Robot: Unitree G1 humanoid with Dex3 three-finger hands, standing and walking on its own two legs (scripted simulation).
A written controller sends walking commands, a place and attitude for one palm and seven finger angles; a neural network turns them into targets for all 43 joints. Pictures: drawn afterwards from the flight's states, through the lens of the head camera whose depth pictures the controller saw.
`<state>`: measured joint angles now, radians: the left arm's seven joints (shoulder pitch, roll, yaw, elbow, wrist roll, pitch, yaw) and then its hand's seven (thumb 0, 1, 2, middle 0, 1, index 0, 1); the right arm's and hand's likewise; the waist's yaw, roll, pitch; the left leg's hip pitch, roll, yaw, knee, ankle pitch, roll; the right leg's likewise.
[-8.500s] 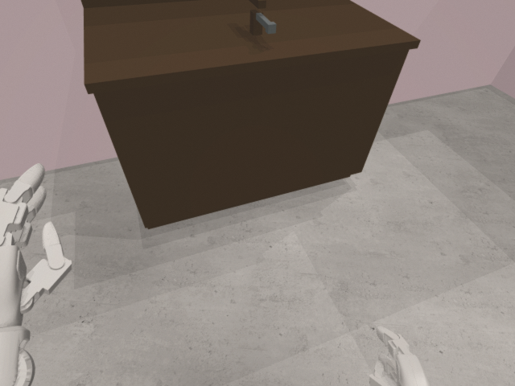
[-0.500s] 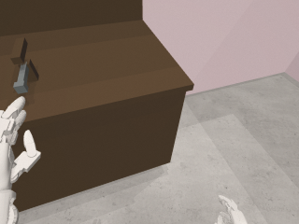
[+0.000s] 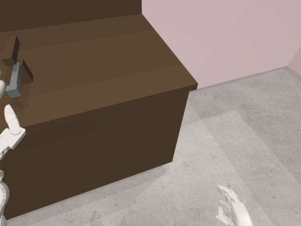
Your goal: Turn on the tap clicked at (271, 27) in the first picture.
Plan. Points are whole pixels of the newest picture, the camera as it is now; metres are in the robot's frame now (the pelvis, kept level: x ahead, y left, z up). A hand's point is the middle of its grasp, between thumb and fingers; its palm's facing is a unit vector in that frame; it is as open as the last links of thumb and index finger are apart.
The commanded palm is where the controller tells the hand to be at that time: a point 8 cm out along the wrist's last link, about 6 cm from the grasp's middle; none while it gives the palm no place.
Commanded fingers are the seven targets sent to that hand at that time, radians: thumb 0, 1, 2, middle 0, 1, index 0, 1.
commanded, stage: look again from close up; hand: left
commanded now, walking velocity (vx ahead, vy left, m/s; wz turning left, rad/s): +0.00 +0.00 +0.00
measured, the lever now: (14, 90) +0.43 +0.44 +0.10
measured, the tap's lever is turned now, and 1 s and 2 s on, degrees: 0 0 0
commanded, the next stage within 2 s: shuffle to correct the standing spot in 0.10 s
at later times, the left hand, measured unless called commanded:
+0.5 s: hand (20, 134) +0.25 +0.29 +0.16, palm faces +0.40 -0.84 -0.38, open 7.4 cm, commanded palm +0.19 +0.32 +0.18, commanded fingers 0.00 0.90 0.90 -0.20 -0.30 -0.20 -0.30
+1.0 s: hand (19, 122) +0.28 +0.30 +0.17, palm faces +0.40 -0.82 -0.40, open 7.4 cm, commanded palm +0.20 +0.35 +0.18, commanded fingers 0.00 0.90 0.90 -0.20 -0.30 -0.20 -0.30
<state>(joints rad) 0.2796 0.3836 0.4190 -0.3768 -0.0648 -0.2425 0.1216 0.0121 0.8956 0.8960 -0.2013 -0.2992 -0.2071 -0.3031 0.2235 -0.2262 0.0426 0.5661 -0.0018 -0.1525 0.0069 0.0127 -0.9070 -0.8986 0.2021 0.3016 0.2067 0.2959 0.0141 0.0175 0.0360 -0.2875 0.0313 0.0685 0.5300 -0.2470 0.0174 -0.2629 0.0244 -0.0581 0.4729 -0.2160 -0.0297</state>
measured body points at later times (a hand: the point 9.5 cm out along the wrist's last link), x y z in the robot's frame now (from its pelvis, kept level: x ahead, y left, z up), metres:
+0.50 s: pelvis +0.03 +0.04 +0.00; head +0.06 +0.05 +0.44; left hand +0.23 +0.33 +0.18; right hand +0.23 -0.18 -0.07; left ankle +0.02 +0.10 -0.74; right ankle +0.02 -0.10 -0.74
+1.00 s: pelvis +0.05 +0.06 -0.02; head +0.07 +0.06 +0.43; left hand +0.25 +0.34 +0.19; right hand +0.21 -0.17 -0.11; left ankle +0.02 +0.11 -0.72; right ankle +0.05 -0.07 -0.74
